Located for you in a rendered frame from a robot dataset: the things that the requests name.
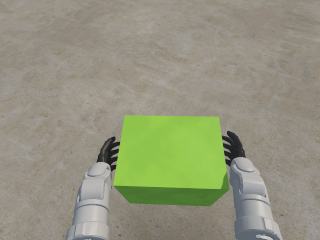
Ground carton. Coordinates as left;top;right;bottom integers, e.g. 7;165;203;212
113;115;230;207

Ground right robot forearm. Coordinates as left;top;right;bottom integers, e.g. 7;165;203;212
229;157;283;240

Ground left robot forearm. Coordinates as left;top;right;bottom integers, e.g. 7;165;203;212
65;162;112;240

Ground robot right hand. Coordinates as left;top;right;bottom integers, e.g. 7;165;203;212
222;130;246;167

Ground robot left hand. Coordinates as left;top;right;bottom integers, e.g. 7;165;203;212
96;136;120;172

